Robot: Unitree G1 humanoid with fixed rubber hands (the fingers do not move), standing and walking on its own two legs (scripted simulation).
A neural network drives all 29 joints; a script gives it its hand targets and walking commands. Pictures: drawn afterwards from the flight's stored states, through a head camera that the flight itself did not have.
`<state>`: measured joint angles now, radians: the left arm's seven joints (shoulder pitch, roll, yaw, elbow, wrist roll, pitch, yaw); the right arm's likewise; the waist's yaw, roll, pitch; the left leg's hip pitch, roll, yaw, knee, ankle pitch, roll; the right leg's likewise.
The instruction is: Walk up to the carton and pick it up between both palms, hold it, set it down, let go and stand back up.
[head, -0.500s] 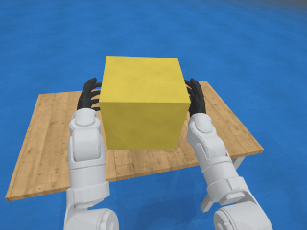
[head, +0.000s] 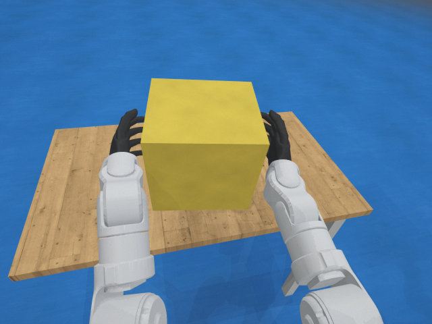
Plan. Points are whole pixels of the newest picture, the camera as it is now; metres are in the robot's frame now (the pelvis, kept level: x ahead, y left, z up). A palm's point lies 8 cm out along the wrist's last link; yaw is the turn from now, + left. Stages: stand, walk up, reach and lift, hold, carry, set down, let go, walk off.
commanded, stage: hold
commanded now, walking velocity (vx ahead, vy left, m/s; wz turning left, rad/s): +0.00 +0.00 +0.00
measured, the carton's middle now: (201, 146) +0.39 +0.02 +0.17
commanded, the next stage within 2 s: none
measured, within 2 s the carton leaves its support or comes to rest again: neither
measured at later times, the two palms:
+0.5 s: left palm (119, 156) +0.35 +0.15 +0.18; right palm (275, 157) +0.35 -0.11 +0.17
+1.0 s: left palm (124, 157) +0.35 +0.15 +0.18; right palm (278, 157) +0.35 -0.12 +0.17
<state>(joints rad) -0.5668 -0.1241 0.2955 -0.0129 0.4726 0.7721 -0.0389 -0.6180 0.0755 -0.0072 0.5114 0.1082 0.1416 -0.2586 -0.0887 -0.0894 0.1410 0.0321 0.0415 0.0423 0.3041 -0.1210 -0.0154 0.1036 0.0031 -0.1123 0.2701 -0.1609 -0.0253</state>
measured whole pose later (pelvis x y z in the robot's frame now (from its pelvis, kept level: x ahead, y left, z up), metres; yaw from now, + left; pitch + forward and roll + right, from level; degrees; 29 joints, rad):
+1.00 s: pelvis +0.00 +0.00 +0.00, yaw +0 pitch -13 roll +0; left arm -0.56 -0.13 0.30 -0.01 0.47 0.76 -0.04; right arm -0.60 0.08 0.00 0.50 0.11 0.13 -0.27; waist -0.08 -0.09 0.15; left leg 0.04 0.05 0.05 0.30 -0.12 -0.02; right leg 0.11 0.01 -0.11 0.27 -0.16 -0.03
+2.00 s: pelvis +0.00 +0.00 +0.00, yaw -1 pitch -13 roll +0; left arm -0.55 -0.14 0.30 -0.04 0.48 0.79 -0.04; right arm -0.60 0.07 0.01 0.50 0.12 0.15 -0.27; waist -0.08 -0.09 0.16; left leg 0.05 0.05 0.05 0.30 -0.12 -0.02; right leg 0.12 0.01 -0.11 0.27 -0.16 -0.03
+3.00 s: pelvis +0.00 +0.00 +0.00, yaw +0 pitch -13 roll +0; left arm -0.56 -0.14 0.31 -0.02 0.49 0.77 -0.05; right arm -0.61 0.09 0.00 0.52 0.10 0.12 -0.26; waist -0.08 -0.10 0.16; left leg 0.06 0.05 0.05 0.29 -0.12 -0.02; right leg 0.12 0.01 -0.12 0.27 -0.16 -0.03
